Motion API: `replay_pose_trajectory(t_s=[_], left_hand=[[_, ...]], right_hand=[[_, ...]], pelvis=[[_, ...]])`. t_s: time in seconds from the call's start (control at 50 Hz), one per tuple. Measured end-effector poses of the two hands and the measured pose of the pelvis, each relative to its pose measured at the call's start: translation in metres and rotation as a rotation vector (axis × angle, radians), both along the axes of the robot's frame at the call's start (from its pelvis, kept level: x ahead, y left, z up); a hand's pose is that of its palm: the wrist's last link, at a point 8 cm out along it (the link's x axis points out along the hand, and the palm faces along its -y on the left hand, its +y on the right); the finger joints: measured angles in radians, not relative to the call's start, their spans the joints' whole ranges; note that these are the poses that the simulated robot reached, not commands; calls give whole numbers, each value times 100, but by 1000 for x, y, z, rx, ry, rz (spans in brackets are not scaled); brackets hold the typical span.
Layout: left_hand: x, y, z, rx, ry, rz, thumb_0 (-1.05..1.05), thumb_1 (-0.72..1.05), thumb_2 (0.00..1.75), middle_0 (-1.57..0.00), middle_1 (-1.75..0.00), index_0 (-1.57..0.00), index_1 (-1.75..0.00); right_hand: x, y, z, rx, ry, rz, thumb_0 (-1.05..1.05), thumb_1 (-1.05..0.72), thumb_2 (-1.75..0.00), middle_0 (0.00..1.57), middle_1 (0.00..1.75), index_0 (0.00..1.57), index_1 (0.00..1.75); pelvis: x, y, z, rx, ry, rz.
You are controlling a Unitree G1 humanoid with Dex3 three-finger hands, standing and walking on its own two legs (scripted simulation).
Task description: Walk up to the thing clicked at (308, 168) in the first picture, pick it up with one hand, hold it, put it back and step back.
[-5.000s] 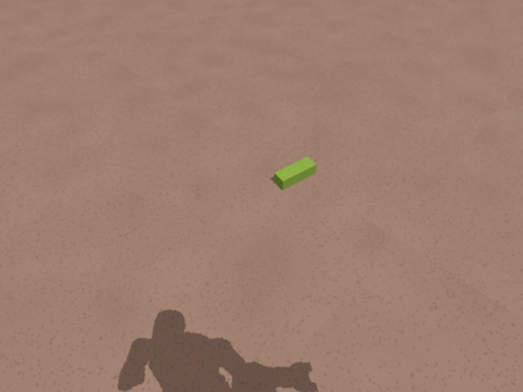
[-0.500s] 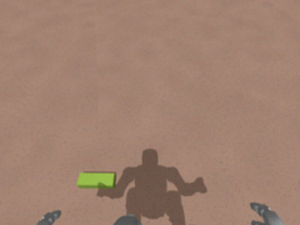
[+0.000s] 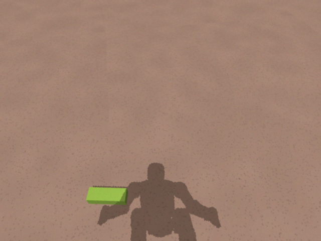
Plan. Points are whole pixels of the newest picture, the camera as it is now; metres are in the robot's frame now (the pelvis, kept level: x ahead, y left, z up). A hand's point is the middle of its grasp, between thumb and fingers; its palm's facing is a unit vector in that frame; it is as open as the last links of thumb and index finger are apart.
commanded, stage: walk up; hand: left
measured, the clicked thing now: (107, 195) +0.46 +0.33 -0.73
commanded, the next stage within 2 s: stand in 0.94 s
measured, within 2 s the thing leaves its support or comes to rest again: neither
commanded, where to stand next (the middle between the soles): +0.08 +0.01 m, yaw -1 degrees
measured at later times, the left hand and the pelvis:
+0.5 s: hand out of the picture +0.08 +0.26 -0.14, palm faces -0.01 -0.93 -0.36, open 7.4 cm; pelvis +0.00 +0.00 +0.02, yaw +0 degrees
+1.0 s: hand out of the picture +0.11 +0.25 -0.14, palm faces -0.03 -0.94 -0.34, open 7.4 cm; pelvis +0.01 +0.00 +0.02, yaw +0 degrees
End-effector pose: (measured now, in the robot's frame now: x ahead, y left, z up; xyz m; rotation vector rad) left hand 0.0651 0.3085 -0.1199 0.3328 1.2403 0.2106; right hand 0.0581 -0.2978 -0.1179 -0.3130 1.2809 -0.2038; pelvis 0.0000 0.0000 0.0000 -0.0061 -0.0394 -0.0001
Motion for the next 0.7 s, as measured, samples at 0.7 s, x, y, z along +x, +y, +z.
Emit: replay_pose_trajectory(t_s=[0.7], left_hand=[[20,-11,21,-10,-5,-8,1,91,90,-20,-30,-20,-30]], right_hand=[[17,-4,13,18,-23,-24,0,-90,-90,21,30,20,30]], pelvis=[[7,-2,18,8,6,-8]])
